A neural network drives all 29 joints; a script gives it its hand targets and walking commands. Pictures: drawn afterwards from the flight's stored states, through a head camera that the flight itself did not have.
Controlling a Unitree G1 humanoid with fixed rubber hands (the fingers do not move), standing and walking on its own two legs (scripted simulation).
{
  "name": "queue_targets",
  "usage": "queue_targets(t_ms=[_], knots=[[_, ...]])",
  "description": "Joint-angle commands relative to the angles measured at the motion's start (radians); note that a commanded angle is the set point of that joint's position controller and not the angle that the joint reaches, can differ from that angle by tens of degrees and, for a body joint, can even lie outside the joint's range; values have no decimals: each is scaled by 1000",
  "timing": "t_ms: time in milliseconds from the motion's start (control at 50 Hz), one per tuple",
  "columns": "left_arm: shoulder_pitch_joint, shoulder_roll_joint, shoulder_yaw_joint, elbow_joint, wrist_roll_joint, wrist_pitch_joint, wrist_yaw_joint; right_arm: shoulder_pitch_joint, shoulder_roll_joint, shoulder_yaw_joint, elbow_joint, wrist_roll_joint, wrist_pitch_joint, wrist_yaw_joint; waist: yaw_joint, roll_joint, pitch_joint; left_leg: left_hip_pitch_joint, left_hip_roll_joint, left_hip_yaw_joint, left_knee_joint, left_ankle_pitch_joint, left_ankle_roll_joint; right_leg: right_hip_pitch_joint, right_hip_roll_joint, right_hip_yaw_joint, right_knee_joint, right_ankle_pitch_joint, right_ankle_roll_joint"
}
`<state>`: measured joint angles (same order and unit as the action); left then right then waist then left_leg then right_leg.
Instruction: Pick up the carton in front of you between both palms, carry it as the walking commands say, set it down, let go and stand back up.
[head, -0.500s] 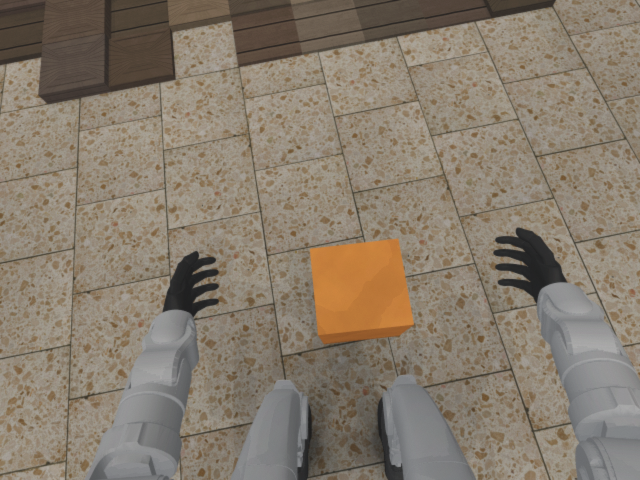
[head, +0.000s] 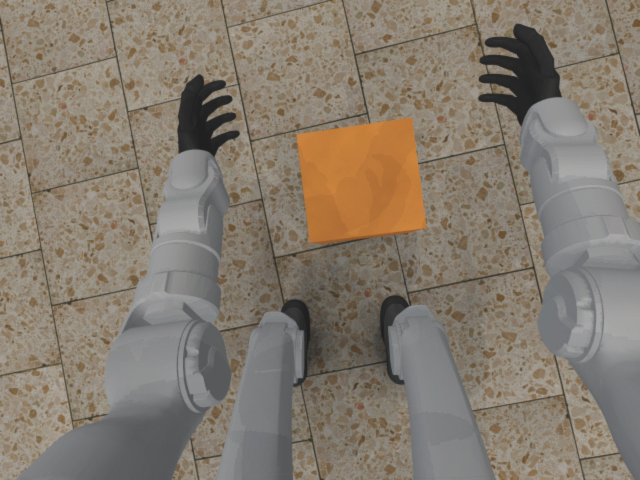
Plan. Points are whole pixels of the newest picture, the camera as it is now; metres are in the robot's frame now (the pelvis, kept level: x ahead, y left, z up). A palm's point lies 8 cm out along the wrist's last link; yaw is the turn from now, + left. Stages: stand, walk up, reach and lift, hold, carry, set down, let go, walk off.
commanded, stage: reach and lift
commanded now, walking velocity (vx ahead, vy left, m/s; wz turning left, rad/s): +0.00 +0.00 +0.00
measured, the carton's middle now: (359, 190) +0.47 -0.04 -0.50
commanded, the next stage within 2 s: none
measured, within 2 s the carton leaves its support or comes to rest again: leaves its support in 1.52 s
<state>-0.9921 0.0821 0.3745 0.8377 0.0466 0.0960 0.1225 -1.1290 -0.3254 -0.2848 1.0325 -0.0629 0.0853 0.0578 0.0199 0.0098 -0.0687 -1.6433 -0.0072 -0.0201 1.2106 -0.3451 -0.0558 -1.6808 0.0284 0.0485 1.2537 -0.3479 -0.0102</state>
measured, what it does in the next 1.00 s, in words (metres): lowers itself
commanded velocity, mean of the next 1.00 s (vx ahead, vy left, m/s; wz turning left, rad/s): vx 0.00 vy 0.00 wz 0.00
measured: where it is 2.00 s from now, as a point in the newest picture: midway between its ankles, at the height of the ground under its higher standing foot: (345, 356)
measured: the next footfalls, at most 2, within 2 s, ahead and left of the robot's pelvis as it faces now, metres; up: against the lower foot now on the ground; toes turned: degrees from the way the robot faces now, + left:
none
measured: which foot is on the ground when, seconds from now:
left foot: down 0.00-1.00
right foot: down 0.00-1.00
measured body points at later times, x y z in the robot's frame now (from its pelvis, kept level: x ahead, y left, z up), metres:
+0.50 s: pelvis -0.03 +0.02 -0.19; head +0.32 -0.01 +0.09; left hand +0.48 +0.17 -0.36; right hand +0.49 -0.22 -0.36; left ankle +0.09 +0.15 -0.59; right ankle +0.08 -0.11 -0.59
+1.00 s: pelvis -0.03 +0.01 -0.25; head +0.33 -0.03 +0.02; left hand +0.49 +0.16 -0.43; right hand +0.50 -0.21 -0.44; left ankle +0.09 +0.15 -0.59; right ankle +0.08 -0.11 -0.59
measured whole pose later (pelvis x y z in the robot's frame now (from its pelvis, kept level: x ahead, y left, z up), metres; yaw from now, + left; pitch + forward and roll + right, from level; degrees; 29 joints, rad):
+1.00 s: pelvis -0.03 +0.01 -0.25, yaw +2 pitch +38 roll +3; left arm -1.28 0.24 0.06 1.08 -0.29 0.00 0.18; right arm -1.33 -0.45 -0.01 1.16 0.22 -0.02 -0.04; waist -0.01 0.07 0.28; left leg -2.27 -0.09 -0.03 2.15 -0.55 -0.09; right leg -2.30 0.00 0.05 2.19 -0.56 0.00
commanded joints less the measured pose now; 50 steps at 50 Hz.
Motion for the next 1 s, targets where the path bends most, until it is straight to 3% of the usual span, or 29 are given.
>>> queue_targets(t_ms=[0,80,180,260,320,420,520,640,740,780,840,980], knots=[[-113,83,16,-49,17,-48,-8,-144,-65,-13,-63,-4,-40,-11,-4,-102,-814,154,-82,98,48,112,-11,509,18,-10,-13,252,43],[-84,87,-23,-40,-16,-81,-4,-97,-70,7,-76,32,-70,-29,-18,-89,-857,68,-86,87,183,189,-17,385,17,-9,127,342,42],[-88,119,-136,-113,-121,-99,26,-109,-153,72,-166,130,-97,-54,-46,-71,-1068,100,-87,76,364,313,-24,346,13,-28,311,444,42],[-134,143,-197,-199,-178,-84,52,-152,-206,109,-227,194,-91,-60,-51,-52,-1170,148,-86,81,478,320,-28,291,12,-49,419,400,43],[-179,158,-208,-230,-196,-60,69,-190,-232,123,-240,222,-73,-59,-49,-51,-1165,133,-84,91,530,236,-31,248,7,-63,470,305,41],[-263,161,-201,-136,-206,-30,73,-267,-241,139,-123,239,-51,-51,-46,-50,-945,22,-72,97,588,15,-26,73,-14,-62,521,67,37],[-379,188,-201,-7,-214,-44,67,-376,-260,166,0,250,-65,-55,-41,-43,-806,-38,-57,88,663,-63,-18,-26,-34,-45,584,-37,29],[-476,227,-225,95,-249,-84,60,-482,-281,215,81,279,-100,-73,-41,-53,-778,-80,-47,84,753,-35,-16,-22,-47,-25,668,-9,23],[-470,180,-312,171,-343,-103,48,-498,-292,248,47,288,-124,-97,-103,-66,-807,-92,-52,84,800,13,-21,29,-51,-32,708,73,17],[-476,165,-319,134,-351,-110,52,-496,-300,247,28,282,-130,-99,-103,-46,-824,-106,-60,94,811,37,-27,65,-48,-26,721,104,9],[-448,147,-336,121,-368,-113,57,-468,-288,247,12,276,-129,-101,-116,-68,-865,-114,-73,97,823,82,-29,143,-41,-27,734,179,10],[-396,164,-277,170,-318,-121,57,-424,-205,264,52,281,-117,-91,-62,-93,-728,-224,-80,105,812,31,-20,75,-36,-9,721,137,21]])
